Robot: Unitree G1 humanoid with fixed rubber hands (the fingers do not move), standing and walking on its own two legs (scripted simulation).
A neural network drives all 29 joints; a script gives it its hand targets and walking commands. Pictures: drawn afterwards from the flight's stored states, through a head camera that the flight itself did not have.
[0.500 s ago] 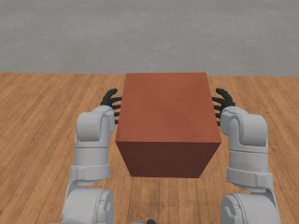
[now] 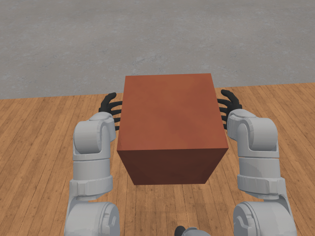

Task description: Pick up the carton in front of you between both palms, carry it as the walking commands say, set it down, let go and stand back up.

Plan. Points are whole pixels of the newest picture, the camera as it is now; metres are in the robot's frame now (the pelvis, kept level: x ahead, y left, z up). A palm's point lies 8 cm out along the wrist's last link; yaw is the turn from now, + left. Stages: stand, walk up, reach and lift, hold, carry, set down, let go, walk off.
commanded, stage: carry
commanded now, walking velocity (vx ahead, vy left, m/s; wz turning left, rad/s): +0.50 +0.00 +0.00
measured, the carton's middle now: (168, 134) +0.37 -0.02 +0.05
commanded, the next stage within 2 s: none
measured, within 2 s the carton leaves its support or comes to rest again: neither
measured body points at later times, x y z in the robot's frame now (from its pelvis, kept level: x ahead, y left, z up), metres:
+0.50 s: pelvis +0.28 -0.01 -0.02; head +0.31 -0.02 +0.43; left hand +0.64 +0.16 +0.09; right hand +0.66 -0.15 +0.09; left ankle +0.43 +0.10 -0.73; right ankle +0.15 -0.07 -0.74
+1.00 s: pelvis +0.55 +0.01 -0.04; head +0.59 +0.02 +0.41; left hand +0.93 +0.14 +0.06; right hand +0.91 -0.17 +0.07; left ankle +0.46 +0.07 -0.77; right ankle +0.69 -0.13 -0.73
